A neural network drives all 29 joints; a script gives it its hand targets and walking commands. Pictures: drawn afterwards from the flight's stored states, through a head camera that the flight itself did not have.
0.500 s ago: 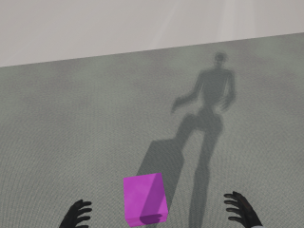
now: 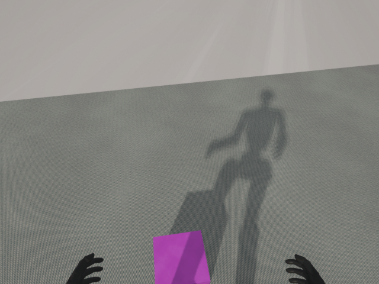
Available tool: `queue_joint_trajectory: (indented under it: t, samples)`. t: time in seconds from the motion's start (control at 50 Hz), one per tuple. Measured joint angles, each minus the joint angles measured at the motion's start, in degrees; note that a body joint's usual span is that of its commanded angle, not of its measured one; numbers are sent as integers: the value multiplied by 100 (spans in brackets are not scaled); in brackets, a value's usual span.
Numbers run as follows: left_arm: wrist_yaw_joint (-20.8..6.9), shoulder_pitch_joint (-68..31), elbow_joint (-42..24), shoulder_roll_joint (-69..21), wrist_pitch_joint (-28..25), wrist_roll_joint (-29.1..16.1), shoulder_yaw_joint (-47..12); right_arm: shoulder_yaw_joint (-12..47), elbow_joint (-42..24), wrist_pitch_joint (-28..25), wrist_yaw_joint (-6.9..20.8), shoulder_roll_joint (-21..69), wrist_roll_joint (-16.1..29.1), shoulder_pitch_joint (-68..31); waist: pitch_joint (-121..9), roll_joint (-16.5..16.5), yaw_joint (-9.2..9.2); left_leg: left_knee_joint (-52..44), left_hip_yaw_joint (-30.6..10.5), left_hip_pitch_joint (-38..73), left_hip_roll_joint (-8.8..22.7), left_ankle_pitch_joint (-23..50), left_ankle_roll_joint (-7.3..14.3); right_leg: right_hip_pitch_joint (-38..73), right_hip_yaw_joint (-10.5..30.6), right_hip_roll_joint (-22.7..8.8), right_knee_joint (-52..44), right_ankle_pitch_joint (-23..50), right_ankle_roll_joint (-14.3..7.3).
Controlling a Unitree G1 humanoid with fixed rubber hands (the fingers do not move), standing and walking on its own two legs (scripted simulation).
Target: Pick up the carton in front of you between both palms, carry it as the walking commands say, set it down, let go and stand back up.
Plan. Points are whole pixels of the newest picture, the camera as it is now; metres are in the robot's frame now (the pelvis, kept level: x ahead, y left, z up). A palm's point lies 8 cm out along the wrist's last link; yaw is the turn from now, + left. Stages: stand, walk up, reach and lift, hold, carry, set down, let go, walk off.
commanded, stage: stand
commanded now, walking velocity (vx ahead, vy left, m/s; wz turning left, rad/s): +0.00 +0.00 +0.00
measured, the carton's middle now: (180, 267) +0.37 +0.05 -0.65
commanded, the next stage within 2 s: none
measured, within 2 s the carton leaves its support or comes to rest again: neither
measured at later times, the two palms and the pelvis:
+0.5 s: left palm out of the picture +0.09 +0.30 -0.10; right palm out of the picture +0.10 -0.26 -0.09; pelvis -0.01 +0.02 +0.00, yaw +0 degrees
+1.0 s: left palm out of the picture +0.05 +0.30 -0.11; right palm out of the picture +0.07 -0.28 -0.10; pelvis -0.02 +0.01 +0.00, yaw +1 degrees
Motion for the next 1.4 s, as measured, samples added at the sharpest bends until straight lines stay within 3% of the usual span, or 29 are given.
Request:
queue_joint_trajectory:
  t: [0.12, 0.34, 1.4]
  samples:
    - [107, 89, 642, 191, -442, 46, 107, -169, 591, -259, -151, -233, -13, -5, -127, -78, -34, 170, 17, -145, 6, -86, 44, -83, -2, 2, 30, -9, 43]
    - [194, 249, 1213, 286, -628, 68, 64, -182, 1096, -363, -202, -307, -7, -32, -58, -96, -39, 101, 58, -145, -28, 5, 108, -69, 18, -50, -78, 100, 112]
    - [225, 159, 2384, 496, -724, -13, -58, 24, 2193, -329, -193, -551, 120, -119, 30, 34, -17, -443, -129, -3, -17, 527, 21, 72, -172, -65, -485, 487, 60]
